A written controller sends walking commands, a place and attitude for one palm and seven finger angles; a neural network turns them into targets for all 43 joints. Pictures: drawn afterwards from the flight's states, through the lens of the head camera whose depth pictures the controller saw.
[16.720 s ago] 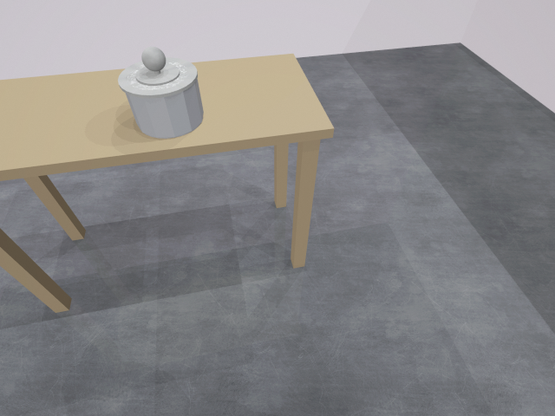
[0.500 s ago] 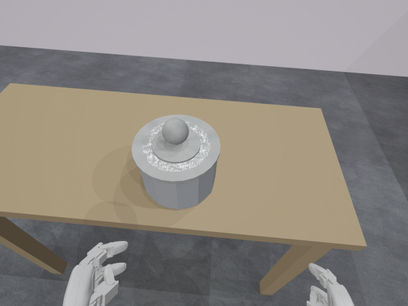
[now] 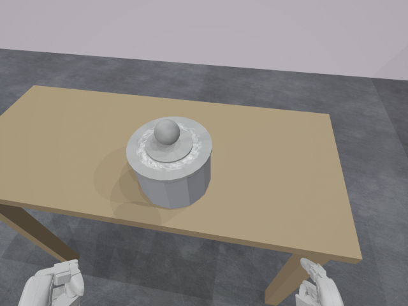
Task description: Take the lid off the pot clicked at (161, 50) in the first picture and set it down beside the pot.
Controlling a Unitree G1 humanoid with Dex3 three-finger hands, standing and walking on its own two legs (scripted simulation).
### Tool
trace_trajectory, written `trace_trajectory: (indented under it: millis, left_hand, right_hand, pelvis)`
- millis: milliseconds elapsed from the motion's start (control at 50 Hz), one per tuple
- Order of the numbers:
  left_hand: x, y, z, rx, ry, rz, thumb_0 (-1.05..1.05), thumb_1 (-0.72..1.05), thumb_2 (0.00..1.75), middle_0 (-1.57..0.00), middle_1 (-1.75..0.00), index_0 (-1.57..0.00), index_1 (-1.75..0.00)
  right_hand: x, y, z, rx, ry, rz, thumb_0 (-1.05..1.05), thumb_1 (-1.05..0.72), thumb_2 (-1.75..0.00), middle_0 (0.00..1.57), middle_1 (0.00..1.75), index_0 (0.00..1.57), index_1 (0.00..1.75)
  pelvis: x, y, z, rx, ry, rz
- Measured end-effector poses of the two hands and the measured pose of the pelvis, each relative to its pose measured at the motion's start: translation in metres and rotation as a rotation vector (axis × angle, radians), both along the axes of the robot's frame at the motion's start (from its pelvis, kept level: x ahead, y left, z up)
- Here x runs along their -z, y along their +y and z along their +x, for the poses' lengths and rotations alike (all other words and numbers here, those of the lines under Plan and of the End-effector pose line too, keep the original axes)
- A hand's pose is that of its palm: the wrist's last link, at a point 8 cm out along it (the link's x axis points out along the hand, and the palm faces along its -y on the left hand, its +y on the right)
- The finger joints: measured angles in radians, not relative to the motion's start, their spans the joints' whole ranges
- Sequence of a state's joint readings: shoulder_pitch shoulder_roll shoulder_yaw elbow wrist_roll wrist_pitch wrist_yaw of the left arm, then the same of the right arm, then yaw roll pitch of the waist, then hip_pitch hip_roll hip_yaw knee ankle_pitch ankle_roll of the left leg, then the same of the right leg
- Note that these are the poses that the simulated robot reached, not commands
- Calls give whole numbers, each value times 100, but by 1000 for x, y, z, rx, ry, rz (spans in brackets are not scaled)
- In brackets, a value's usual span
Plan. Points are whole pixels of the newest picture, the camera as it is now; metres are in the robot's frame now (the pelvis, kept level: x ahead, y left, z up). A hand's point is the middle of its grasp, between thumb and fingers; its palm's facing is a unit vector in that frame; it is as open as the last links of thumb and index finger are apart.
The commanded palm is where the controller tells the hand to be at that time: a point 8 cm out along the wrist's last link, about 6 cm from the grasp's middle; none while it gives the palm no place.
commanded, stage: raise the hand higher, near the body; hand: left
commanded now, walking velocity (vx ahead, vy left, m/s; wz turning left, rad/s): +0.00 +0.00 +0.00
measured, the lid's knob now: (167, 132) +0.42 +0.12 +0.12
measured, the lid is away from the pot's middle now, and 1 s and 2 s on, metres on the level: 0.00 0.00 0.00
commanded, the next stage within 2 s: reach forward and open the fingers in 0.68 s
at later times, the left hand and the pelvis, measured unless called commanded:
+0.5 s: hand (61, 270) +0.16 +0.25 +0.06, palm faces +0.23 -0.88 -0.41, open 3.1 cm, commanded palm +0.11 +0.28 +0.10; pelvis +0.00 +0.02 +0.00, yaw -1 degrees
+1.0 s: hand (28, 246) +0.18 +0.30 +0.10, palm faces -0.05 -0.17 -0.98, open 2.9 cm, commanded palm +0.16 +0.29 +0.15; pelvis -0.02 +0.04 +0.00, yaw -2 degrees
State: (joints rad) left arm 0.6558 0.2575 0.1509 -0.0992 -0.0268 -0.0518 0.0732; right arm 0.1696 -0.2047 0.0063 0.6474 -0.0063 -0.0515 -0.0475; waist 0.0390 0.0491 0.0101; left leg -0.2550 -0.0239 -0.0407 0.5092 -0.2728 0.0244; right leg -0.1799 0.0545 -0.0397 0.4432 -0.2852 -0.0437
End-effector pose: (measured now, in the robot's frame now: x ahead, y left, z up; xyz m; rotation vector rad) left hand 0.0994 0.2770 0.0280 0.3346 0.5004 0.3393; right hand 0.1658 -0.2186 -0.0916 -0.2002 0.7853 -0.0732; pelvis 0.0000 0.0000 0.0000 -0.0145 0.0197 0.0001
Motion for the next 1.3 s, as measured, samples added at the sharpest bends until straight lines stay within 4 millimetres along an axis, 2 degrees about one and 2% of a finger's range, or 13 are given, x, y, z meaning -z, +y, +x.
trace_trajectory:
  millis: [120,300,460,620,800,920,1000,1060,1160,1300]
  left_hand:
    - [-14,1,6,12,-44,22,1,90,90,-129,-150,-129,-149]
    - [-34,5,15,54,-106,56,1,89,90,-130,-150,-129,-149]
    - [-52,11,23,92,-184,76,1,89,90,-130,-150,-129,-150]
    - [-73,19,32,121,-292,97,1,89,90,-130,-150,-130,-150]
    - [-94,30,40,134,-397,131,1,89,90,-130,-150,-130,-150]
    - [-115,24,54,391,-188,742,1,85,90,-128,-147,-127,-146]
    - [-123,26,60,537,-44,1006,1,78,92,-125,-138,-124,-137]
    - [-127,27,65,611,29,1064,1,70,96,-122,-129,-122,-128]
    - [-134,26,70,726,101,1053,0,55,103,-117,-112,-116,-112]
    - [-154,26,81,801,35,1071,0,35,112,-108,-88,-108,-87]
  right_hand:
    - [-2,-7,3,0,1,-19,1,-90,-90,20,30,25,33]
    - [-2,-2,2,28,2,-21,1,-90,-90,20,30,24,32]
    - [-6,8,3,28,-23,-21,1,-90,-90,20,30,20,30]
    - [-21,28,19,-15,-107,-9,1,-90,-90,20,30,20,30]
    - [-20,39,13,-35,-94,-8,1,-90,-90,20,30,20,30]
    - [-12,43,14,-94,-18,-3,1,-90,-90,20,30,20,30]
    - [-3,42,13,-80,27,22,1,-90,-90,20,30,20,30]
    - [-1,41,12,-67,26,40,1,-90,-90,20,30,20,30]
    - [-2,40,9,-66,14,37,1,-90,-90,20,30,20,30]
    - [-7,42,0,-90,15,13,1,-90,-90,20,30,20,30]
  pelvis:
    - [-1,-1,5,6,-10,1]
    - [-3,7,7,13,-17,0]
    - [-3,17,5,17,-23,-3]
    - [-3,28,3,19,-32,-7]
    - [-3,36,0,19,-40,-10]
    - [2,41,-9,36,15,-9]
    - [4,43,-16,38,31,-13]
    - [4,43,-20,25,30,-16]
    - [2,43,-26,6,17,-18]
    - [-2,42,-37,-2,-10,-18]
